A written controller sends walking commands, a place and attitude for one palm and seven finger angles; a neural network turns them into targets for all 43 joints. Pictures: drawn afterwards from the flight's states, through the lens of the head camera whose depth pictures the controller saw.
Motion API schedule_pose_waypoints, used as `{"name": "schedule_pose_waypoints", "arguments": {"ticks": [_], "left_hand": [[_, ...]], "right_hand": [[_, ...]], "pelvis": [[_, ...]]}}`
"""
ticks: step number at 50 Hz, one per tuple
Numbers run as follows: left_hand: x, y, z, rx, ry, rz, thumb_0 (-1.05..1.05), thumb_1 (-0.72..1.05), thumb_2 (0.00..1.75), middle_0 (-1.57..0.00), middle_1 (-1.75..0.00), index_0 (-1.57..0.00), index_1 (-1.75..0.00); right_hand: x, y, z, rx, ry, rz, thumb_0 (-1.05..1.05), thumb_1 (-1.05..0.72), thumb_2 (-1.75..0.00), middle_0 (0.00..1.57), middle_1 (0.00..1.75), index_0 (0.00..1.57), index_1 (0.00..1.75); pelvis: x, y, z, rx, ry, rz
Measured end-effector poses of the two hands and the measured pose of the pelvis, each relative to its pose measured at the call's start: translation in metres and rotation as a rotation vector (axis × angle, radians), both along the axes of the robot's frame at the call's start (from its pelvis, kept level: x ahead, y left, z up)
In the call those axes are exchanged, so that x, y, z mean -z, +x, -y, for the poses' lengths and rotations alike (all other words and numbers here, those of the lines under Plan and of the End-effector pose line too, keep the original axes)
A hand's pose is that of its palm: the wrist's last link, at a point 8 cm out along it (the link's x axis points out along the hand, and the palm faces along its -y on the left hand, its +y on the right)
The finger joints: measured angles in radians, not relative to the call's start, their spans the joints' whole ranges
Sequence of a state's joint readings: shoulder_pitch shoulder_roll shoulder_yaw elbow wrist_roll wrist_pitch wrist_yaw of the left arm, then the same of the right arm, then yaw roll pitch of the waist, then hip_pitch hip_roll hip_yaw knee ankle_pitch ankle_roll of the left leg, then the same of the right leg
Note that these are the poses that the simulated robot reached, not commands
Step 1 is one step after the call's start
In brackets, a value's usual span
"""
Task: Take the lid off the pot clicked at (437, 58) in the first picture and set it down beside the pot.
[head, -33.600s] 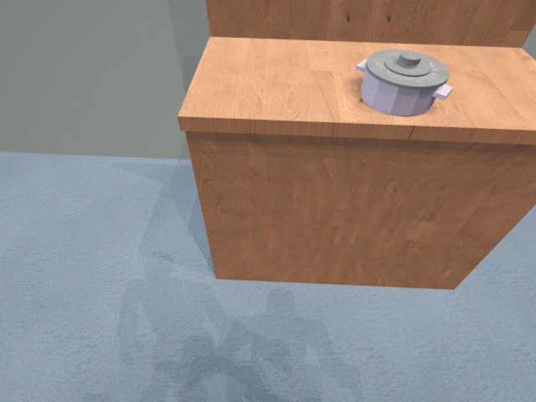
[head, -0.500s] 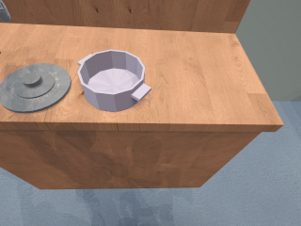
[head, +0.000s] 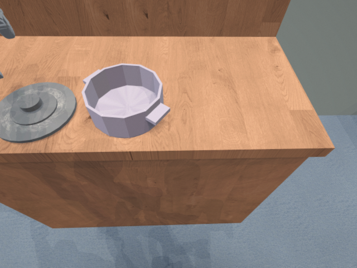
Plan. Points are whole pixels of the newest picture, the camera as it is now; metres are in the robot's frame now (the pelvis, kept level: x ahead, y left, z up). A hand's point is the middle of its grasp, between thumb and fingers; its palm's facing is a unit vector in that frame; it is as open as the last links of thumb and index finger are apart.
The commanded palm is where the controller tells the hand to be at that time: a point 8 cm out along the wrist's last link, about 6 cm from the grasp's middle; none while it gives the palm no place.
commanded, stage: draw the hand back to the body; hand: left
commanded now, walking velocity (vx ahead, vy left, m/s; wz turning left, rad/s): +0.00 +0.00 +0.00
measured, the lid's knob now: (30, 102) +0.48 +0.34 +0.09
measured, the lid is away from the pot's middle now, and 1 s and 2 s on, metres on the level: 0.22 0.22 0.22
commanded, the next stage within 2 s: step back with the hand held close in 1.96 s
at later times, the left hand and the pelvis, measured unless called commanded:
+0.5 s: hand out of the picture +0.39 +0.26 +0.29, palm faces +0.48 -0.85 -0.23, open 10.8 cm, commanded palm +0.33 +0.30 +0.30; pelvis +0.00 -0.04 +0.01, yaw -1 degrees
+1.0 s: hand out of the picture +0.30 +0.23 +0.29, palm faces +0.54 -0.82 -0.20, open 8.6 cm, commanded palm +0.25 +0.26 +0.29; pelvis -0.01 -0.06 +0.01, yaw +0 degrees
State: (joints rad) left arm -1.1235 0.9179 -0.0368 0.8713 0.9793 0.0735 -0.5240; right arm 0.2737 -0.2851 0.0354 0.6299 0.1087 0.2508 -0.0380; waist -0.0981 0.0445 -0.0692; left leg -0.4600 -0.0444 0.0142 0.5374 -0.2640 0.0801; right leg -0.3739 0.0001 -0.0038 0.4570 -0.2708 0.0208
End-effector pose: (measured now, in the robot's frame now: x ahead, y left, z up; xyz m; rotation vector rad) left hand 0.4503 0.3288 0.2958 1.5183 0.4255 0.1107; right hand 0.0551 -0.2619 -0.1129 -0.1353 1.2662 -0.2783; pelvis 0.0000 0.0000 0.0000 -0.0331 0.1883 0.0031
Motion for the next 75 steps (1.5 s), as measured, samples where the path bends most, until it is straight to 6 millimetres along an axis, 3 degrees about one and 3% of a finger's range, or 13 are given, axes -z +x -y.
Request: {"name": "schedule_pose_waypoints", "arguments": {"ticks": [10,13,16,19,23,33,40,57,65,75], "left_hand": [[-0.001,-0.043,0.003,0.003,0.014,0.043,0.0,-0.12,0.87,-0.47,-0.65,-0.48,-0.65],[-0.004,-0.058,0.009,0.119,-0.409,0.336,0.0,-0.12,0.87,-0.48,-0.65,-0.48,-0.65],[-0.001,-0.072,0.018,0.166,-0.708,0.604,0.0,-0.12,0.87,-0.48,-0.65,-0.48,-0.65],[0.002,-0.085,0.024,0.167,-0.895,0.801,0.0,-0.11,0.87,-0.48,-0.65,-0.48,-0.65],[0.001,-0.098,0.029,0.147,-1.013,0.966,0.0,-0.08,0.87,-0.46,-0.64,-0.46,-0.63],[0.0,-0.135,0.033,0.108,-1.01,1.081,0.0,0.12,0.88,-0.41,-0.57,-0.41,-0.56],[-0.001,-0.16,0.046,0.13,-0.987,1.11,0.01,0.29,0.89,-0.36,-0.51,-0.36,-0.51],[0.004,-0.221,0.069,0.195,-0.987,1.14,0.01,0.72,0.9,-0.25,-0.36,-0.25,-0.36],[0.008,-0.246,0.074,0.218,-0.989,1.147,0.01,0.85,0.9,-0.22,-0.32,-0.22,-0.31],[0.012,-0.273,0.079,0.269,-0.968,1.135,0.02,0.88,0.9,-0.21,-0.3,-0.21,-0.3]], "right_hand": [[-0.009,0.058,0.001,-0.094,0.023,0.149,0.01,-0.9,-0.9,0.2,0.3,0.2,0.3],[-0.017,0.073,-0.004,-0.147,0.019,0.236,0.01,-0.9,-0.9,0.2,0.3,0.2,0.3],[-0.024,0.081,-0.008,-0.19,0.016,0.289,0.01,-0.9,-0.9,0.2,0.3,0.2,0.3],[-0.033,0.085,-0.007,-0.204,0.002,0.33,0.01,-0.9,-0.9,0.2,0.3,0.2,0.3],[-0.039,0.086,0.003,-0.205,-0.021,0.373,0.01,-0.9,-0.9,0.2,0.3,0.2,0.3],[-0.03,0.076,0.035,-0.183,-0.035,0.356,0.01,-0.9,-0.9,0.2,0.3,0.2,0.3],[-0.028,0.081,0.044,-0.194,-0.034,0.375,0.01,-0.9,-0.9,0.2,0.3,0.2,0.3],[-0.043,0.112,0.024,-0.256,0.007,0.52,0.01,-0.9,-0.9,0.2,0.3,0.2,0.3],[-0.045,0.112,0.013,-0.271,0.015,0.535,0.01,-0.9,-0.9,0.2,0.3,0.2,0.3],[-0.045,0.107,0.003,-0.274,0.01,0.539,0.01,-0.9,-0.9,0.2,0.3,0.2,0.3]], "pelvis": [[-0.001,-0.004,0.009,-0.018,0.005,0.04],[-0.003,-0.007,0.012,-0.018,0.008,0.082],[-0.004,-0.008,0.019,-0.01,0.013,0.116],[-0.006,-0.006,0.026,-0.001,0.015,0.143],[-0.008,-0.003,0.034,0.006,0.013,0.172],[-0.01,0.001,0.047,0.015,0.021,0.196],[-0.01,0.0,0.056,0.01,0.027,0.213],[-0.012,-0.011,0.062,0.004,0.029,0.26],[-0.012,-0.016,0.058,0.001,0.027,0.274],[-0.013,-0.017,0.05,0.005,0.024,0.284]]}}
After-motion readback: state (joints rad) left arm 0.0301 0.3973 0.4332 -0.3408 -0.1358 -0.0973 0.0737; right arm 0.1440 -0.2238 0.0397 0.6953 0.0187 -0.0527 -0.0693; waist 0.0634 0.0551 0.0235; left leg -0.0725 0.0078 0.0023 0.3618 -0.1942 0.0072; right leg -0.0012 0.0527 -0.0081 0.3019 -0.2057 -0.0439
